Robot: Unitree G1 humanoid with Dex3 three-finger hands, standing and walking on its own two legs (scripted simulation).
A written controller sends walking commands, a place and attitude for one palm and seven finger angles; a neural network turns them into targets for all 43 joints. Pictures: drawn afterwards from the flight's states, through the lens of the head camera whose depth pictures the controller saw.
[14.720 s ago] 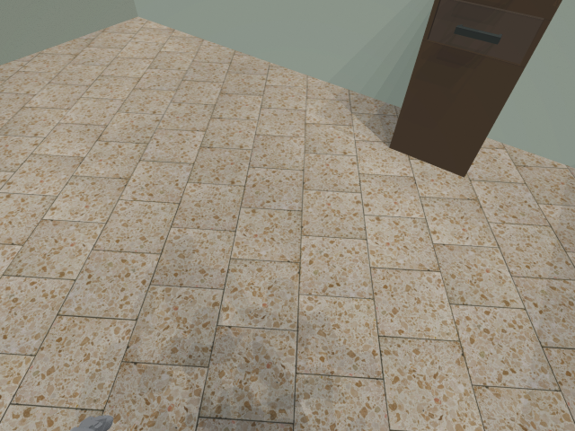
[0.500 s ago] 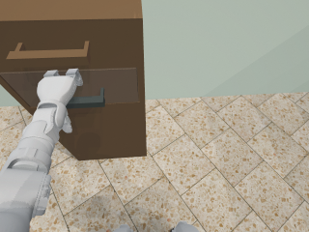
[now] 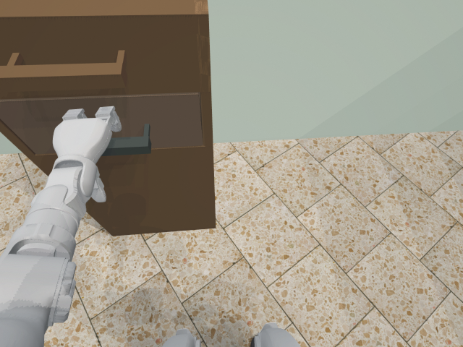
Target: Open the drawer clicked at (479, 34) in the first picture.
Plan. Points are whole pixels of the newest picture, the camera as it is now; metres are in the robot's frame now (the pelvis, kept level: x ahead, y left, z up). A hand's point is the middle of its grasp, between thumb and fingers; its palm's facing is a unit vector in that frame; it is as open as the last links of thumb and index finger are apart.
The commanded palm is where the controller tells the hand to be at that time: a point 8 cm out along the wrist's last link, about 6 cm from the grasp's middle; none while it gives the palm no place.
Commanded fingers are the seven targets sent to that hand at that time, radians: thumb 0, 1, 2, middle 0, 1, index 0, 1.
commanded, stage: lower the fingers behind the handle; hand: left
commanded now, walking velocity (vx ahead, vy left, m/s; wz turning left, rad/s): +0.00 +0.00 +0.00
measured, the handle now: (107, 138) +0.52 +0.24 -0.02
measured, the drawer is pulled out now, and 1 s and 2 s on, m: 0.00 0.00 0.00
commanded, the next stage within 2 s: close the thumb around the handle in 1.20 s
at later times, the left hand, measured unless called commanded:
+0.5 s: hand (104, 163) +0.46 +0.24 -0.03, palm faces -0.05 -0.04 -1.00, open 13.9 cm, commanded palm +0.45 +0.23 +0.03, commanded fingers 0.00 -0.50 0.30 -0.30 -1.20 -0.30 -1.20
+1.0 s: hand (107, 167) +0.46 +0.24 -0.04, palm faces -0.05 -0.02 -1.00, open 13.9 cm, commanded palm +0.45 +0.23 +0.01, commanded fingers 0.00 -0.50 0.30 -0.30 -1.20 -0.30 -1.20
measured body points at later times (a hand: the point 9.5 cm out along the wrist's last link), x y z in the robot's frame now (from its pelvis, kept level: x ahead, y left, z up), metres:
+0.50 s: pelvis -0.01 +0.01 -0.02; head +0.11 +0.01 +0.42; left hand +0.46 +0.24 +0.03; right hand +0.00 -0.27 -0.14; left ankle -0.01 +0.10 -0.69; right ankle +0.01 -0.13 -0.69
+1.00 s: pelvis -0.02 +0.00 -0.03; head +0.11 +0.01 +0.40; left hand +0.46 +0.24 +0.01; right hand -0.01 -0.27 -0.16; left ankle -0.01 +0.10 -0.69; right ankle +0.01 -0.13 -0.69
